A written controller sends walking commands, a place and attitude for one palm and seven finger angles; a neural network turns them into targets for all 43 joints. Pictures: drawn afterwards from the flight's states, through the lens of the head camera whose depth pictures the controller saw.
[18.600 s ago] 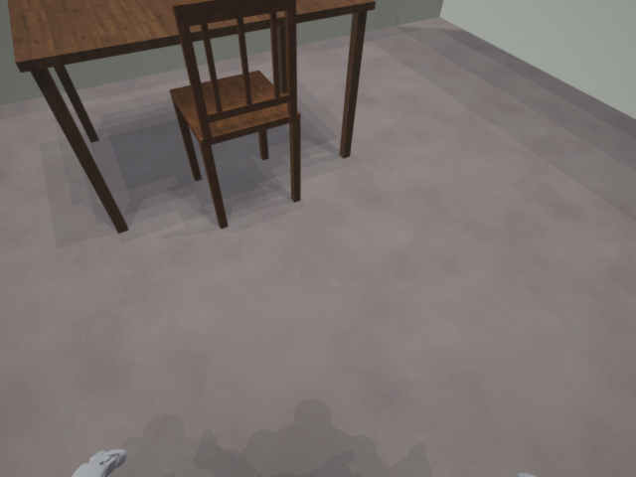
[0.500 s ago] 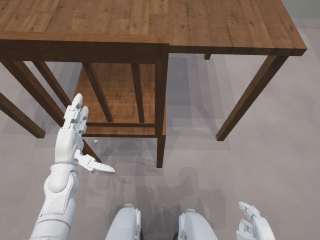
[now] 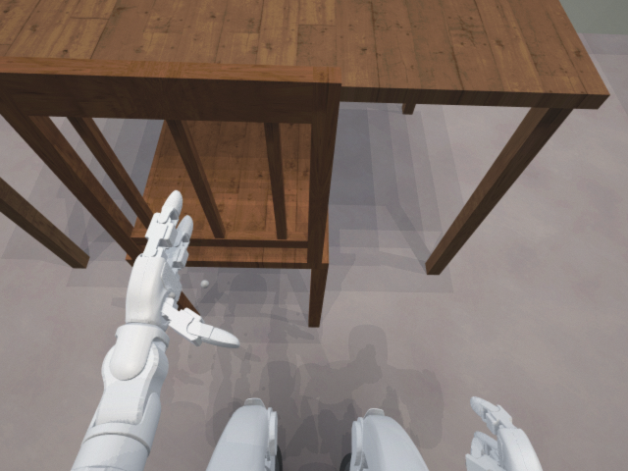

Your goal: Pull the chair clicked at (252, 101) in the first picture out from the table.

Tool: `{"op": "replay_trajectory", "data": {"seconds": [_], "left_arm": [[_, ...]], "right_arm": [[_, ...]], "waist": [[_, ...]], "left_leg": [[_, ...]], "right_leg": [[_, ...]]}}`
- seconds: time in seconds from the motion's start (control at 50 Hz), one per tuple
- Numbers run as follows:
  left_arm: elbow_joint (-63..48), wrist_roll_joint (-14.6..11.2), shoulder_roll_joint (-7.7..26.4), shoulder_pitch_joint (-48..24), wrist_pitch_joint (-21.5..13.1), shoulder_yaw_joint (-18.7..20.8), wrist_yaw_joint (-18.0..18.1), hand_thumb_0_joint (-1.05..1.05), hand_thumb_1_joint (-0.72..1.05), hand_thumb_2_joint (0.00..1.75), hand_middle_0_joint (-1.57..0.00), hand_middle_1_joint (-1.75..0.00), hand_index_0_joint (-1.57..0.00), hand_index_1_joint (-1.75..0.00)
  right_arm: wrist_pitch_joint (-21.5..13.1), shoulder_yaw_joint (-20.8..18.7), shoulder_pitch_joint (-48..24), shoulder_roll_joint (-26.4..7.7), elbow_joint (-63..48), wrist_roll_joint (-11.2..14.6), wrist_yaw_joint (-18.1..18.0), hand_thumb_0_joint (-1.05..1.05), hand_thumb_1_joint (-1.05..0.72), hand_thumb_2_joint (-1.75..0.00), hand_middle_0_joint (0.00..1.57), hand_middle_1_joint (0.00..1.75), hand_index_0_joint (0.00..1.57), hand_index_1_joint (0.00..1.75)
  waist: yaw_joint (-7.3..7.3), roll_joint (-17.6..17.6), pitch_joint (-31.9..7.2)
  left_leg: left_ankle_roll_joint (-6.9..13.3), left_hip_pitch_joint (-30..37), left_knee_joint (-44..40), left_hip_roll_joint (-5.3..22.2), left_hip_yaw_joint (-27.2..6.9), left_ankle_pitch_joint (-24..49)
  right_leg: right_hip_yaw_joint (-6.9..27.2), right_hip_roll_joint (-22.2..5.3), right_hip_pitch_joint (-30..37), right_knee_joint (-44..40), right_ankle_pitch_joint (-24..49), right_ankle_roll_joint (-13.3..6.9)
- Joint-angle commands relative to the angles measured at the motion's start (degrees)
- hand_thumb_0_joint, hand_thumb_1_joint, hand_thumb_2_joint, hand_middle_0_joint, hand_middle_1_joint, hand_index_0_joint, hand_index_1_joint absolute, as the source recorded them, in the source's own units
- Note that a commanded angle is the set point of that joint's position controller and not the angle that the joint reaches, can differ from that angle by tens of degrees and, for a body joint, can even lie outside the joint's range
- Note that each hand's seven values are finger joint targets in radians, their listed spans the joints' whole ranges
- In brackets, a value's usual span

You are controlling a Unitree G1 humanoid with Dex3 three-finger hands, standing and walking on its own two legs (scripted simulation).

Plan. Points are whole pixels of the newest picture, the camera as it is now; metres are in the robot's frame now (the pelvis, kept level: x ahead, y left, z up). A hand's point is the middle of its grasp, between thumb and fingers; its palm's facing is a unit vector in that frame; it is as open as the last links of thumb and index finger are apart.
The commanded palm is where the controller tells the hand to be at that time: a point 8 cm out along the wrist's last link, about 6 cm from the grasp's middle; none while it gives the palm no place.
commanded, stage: aim the fingers beside a spindle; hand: left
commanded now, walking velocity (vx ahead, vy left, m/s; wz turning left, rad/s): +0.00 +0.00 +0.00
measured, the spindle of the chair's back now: (202, 187) +0.48 +0.17 +0.01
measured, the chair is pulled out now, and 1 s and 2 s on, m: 0.00 0.00 0.00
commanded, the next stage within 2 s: push the fingers through the gap in 1.64 s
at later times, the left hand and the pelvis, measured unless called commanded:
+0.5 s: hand (209, 274) +0.34 +0.14 +0.03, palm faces -0.04 -1.00 -0.04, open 17.0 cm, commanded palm +0.33 +0.20 +0.02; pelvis +0.00 +0.00 +0.00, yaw +0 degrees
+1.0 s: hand (210, 280) +0.35 +0.14 +0.00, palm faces -0.01 -1.00 -0.01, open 16.9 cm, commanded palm +0.32 +0.20 +0.02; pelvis +0.00 +0.00 +0.00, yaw +0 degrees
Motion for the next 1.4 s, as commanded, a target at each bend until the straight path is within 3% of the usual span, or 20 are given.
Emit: {"op": "replay_trajectory", "data": {"seconds": [0.0, 0.08, 0.14, 0.2, 0.34, 0.4, 0.48, 0.58, 0.66, 0.76, 0.82, 0.88, 0.92, 0.98, 1.1, 1.14, 1.18, 1.22, 1.3, 1.38], "left_arm": [[-19.37, 0.57, 7.65, -12.77, -6.74, 3.41, 2.51, 0.0, -0.5, 0.3, -0.06, -0.08, -0.06, -0.08], [-14.73, 2.33, 7.81, -7.56, -5.89, 4.69, 4.76, 0.0, -0.5, 0.3, -0.06, -0.08, -0.06, -0.08], [-7.83, 2.39, 6.03, -6.61, -3.71, 3.87, 3.95, 0.0, -0.5, 0.3, -0.06, -0.08, -0.06, -0.08], [-8.01, 1.5, 3.78, -6.69, -3.13, 1.78, 2.01, 0.0, -0.5, 0.3, -0.06, -0.08, -0.06, -0.08], [-21.98, 0.71, 5.79, -14.37, -7.29, 0.5, 2.5, 0.0, -0.5, 0.3, -0.06, -0.08, -0.06, -0.08], [-16.59, 2.34, 5.47, -12.08, -6.21, 0.64, 4.16, 0.0, -0.5, 0.3, -0.06, -0.08, -0.06, -0.08], [-4.19, 3.19, 5.84, -10.36, -2.61, 3.09, 4.42, 0.0, -0.5, 0.3, -0.06, -0.08, -0.06, -0.08], [-10.65, 1.22, 8.76, -11.15, -3.64, 6.39, 2.91, 0.0, -0.5, 0.3, -0.06, -0.08, -0.06, -0.08], [-20.8, 0.36, 8.11, -12.36, -6.67, 3.88, 2.49, 0.0, -0.5, 0.3, -0.06, -0.08, -0.06, -0.08], [-11.01, 0.94, 2.82, -9.18, -3.88, -1.37, 1.54, 0.0, -0.5, 0.3, -0.06, -0.08, -0.06, -0.08], [-3.28, 1.23, 3.04, -8.48, -1.83, 0.13, 0.96, 0.0, -0.5, 0.3, -0.06, -0.08, -0.06, -0.08], [-6.58, 0.91, 7.13, -11.55, -3.03, 4.61, 1.6, 0.0, -0.5, 0.3, -0.06, -0.08, -0.06, -0.08], [-14.72, 0.7, 11.69, -13.49, -5.73, 8.82, 2.75, 0.0, -0.5, 0.3, -0.06, -0.08, -0.06, -0.08], [-24.04, 0.66, 13.23, -12.13, -8.67, 9.3, 4.36, 0.0, -0.5, 0.3, -0.06, -0.08, -0.06, -0.08], [-8.67, 0.66, 1.87, -4.56, -3.1, -1.31, 0.36, 0.0, -0.5, 0.3, -0.06, -0.08, -0.06, -0.08], [-2.91, 0.13, -0.84, -5.11, -0.35, -3.73, -1.47, 0.0, -0.5, 0.3, -0.06, -0.08, -0.06, -0.08], [-1.97, -0.33, -0.64, -7.96, 0.26, -3.56, -2.17, 0.0, -0.5, 0.3, -0.06, -0.08, -0.06, -0.08], [-7.49, -0.18, 3.89, -13.15, -1.84, 0.4, -0.98, 0.0, -0.5, 0.3, -0.06, -0.08, -0.06, -0.08], [-27.45, 1.15, 14.26, -18.94, -9.46, 8.93, 4.79, 0.0, -0.5, 0.3, -0.06, -0.08, -0.06, -0.08], [-20.41, 2.08, 12.57, -6.72, -8.44, 9.38, 6.75, 0.0, -0.5, 0.3, -0.06, -0.08, -0.06, -0.08]], "right_arm": [[-3.03, -3.47, 1.22, -7.64, -6.41, -0.46, -0.4, 0.0, -0.9, -0.9, 0.2, 0.3, 0.2, 0.3], [-2.21, -3.31, 0.86, -7.41, -6.28, -0.67, 0.29, 0.0, -0.9, -0.9, 0.2, 0.3, 0.2, 0.3], [-1.15, -3.17, 0.82, -7.72, -6.58, -0.3, 0.57, 0.0, -0.9, -0.9, 0.2, 0.3, 0.2, 0.3], [-1.02, -3.15, 0.6, -7.88, -7.65, 0.06, 0.53, 0.0, -0.9, -0.9, 0.2, 0.3, 0.2, 0.3], [-2.68, -3.39, 0.83, -7.65, -6.82, -0.4, -0.38, 0.0, -0.9, -0.9, 0.2, 0.3, 0.2, 0.3], [-2.35, -3.16, 0.92, -7.76, -5.91, -0.6, -0.22, 0.0, -0.9, -0.9, 0.2, 0.3, 0.2, 0.3], [-1.08, -2.98, 1.12, -8.22, -5.71, -0.41, 0.03, 0.0, -0.9, -0.9, 0.2, 0.3, 0.2, 0.3], [-0.68, -2.93, 0.56, -7.64, -8.15, -0.15, -0.03, 0.0, -0.9, -0.9, 0.2, 0.3, 0.2, 0.3], [-1.71, -2.99, 0.85, -6.98, -7.87, -0.28, -0.19, 0.0, -0.9, -0.9, 0.2, 0.3, 0.2, 0.3], [-1.92, -3.12, 1.5, -7.79, -5.42, -0.09, -0.17, 0.0, -0.9, -0.9, 0.2, 0.3, 0.2, 0.3], [-1.33, -3.12, 1.62, -8.51, -5.33, 0.27, -0.17, 0.0, -0.9, -0.9, 0.2, 0.3, 0.2, 0.3], [-1.18, -3.22, 1.29, -8.29, -6.31, 0.04, -0.32, 0.0, -0.9, -0.9, 0.2, 0.3, 0.2, 0.3], [-1.39, -3.25, 0.62, -7.56, -7.46, -0.29, -0.46, 0.0, -0.9, -0.9, 0.2, 0.3, 0.2, 0.3], [-2.16, -3.11, 0.9, -6.81, -7.68, -0.83, -0.29, 0.0, -0.9, -0.9, 0.2, 0.3, 0.2, 0.3], [-1.84, -3.05, 1.33, -7.81, -5.81, 0.07, 0.22, 0.0, -0.9, -0.9, 0.2, 0.3, 0.2, 0.3], [-1.33, -3.13, 1.59, -8.49, -5.85, 0.7, 0.11, 0.0, -0.9, -0.9, 0.2, 0.3, 0.2, 0.3], [-1.32, -3.03, 1.37, -8.86, -6.4, 1.05, -0.21, 0.0, -0.9, -0.9, 0.2, 0.3, 0.2, 0.3], [-1.49, -3.31, 1.17, -8.76, -6.76, 0.57, -0.56, 0.0, -0.9, -0.9, 0.2, 0.3, 0.2, 0.3], [-2.6, -3.25, 1.08, -7.31, -7.39, -0.92, -0.93, 0.0, -0.9, -0.9, 0.2, 0.3, 0.2, 0.3], [-2.24, -2.83, 0.82, -6.61, -6.45, -1.15, 0.06, 0.0, -0.9, -0.9, 0.2, 0.3, 0.2, 0.3]], "waist": [[-0.15, 3.73, -25.97], [0.22, 2.13, -22.52], [-0.79, -2.54, -17.48], [-0.69, -2.07, -18.78], [-1.18, 3.97, -26.21], [-1.58, 2.67, -22.04], [-1.59, -3.49, -16.48], [1.09, 0.72, -24.86], [0.32, 4.27, -29.34], [-3.03, -0.59, -18.09], [-2.78, -4.78, -14.13], [-0.75, -2.6, -18.03], [1.32, 2.18, -25.27], [1.86, 5.88, -31.86], [-2.83, -1.17, -18.27], [-3.73, -4.98, -13.21], [-3.54, -5.98, -12.44], [-2.24, -3.34, -17.11], [1.73, 8.8, -32.19], [1.47, 4.97, -29.29]], "left_leg": [[-0.17, 23.18, -8.47, -0.55, -3.91, 20.59], [-0.35, 20.44, -8.94, -0.55, -3.71, 19.93], [-0.18, 15.28, -8.96, -0.9, -3.07, 14.33], [-0.01, 15.26, -8.84, -1.15, -2.76, 13.88], [-0.26, 24.42, -8.35, -0.29, -4.28, 20.31], [-0.41, 22.17, -8.75, -0.18, -4.88, 18.46], [0.02, 13.73, -8.34, -1.01, -3.77, 11.83], [-0.02, 15.66, -8.06, -1.4, -2.36, 16.45], [-0.13, 22.62, -8.39, -0.74, -2.58, 22.41], [0.01, 18.05, -8.67, -0.42, -3.67, 16.2], [0.19, 12.77, -8.06, -1.02, -3.18, 11.73], [0.22, 12.87, -7.69, -1.34, -2.6, 12.6], [0.06, 16.65, -7.79, -1.36, -2.21, 16.86], [-0.2, 23.44, -8.0, -0.86, -2.64, 24.78], [-0.04, 17.06, -8.58, -0.48, -3.09, 17.38], [0.17, 13.54, -8.52, -0.83, -3.29, 12.21], [0.46, 12.01, -8.08, -1.2, -3.39, 10.15], [0.45, 13.79, -7.59, -1.23, -3.33, 11.58], [-0.48, 26.23, -8.07, -0.82, -3.79, 23.38], [-0.56, 23.82, -8.64, -0.55, -3.56, 25.75]], "right_leg": [[3.38, 0.75, 9.06, -8.73, 18.45, 0.42], [3.04, 0.94, 8.86, -8.43, 18.21, 0.39], [3.22, 1.09, 8.69, -9.47, 15.42, 0.67], [3.54, 0.92, 9.49, -9.82, 15.58, 0.53], [3.25, 0.81, 8.0, -8.92, 17.65, 0.42], [2.53, 0.97, 5.53, -8.59, 15.33, 0.43], [2.92, 1.07, 6.53, -9.46, 12.43, 0.6], [4.62, 0.83, 13.21, -8.79, 18.42, 0.41], [4.5, 0.97, 14.23, -9.01, 22.59, 0.61], [3.06, 1.09, 7.88, -10.5, 16.69, 0.88], [3.41, 0.92, 7.15, -10.76, 13.94, 0.86], [4.2, 0.73, 9.53, -10.0, 14.64, 0.65], [5.02, 0.63, 13.07, -8.98, 18.42, 0.48], [4.68, 0.94, 15.15, -7.88, 23.96, 0.41], [3.23, 1.26, 9.28, -10.27, 18.88, 0.95], [3.07, 1.08, 7.38, -11.52, 15.03, 1.03], [3.42, 0.86, 6.96, -11.77, 12.82, 0.88], [3.68, 0.64, 7.54, -10.62, 13.24, 0.72], [4.2, 0.93, 10.54, -7.53, 19.83, 0.06], [3.64, 1.24, 12.86, -7.81, 22.53, 0.3]]}}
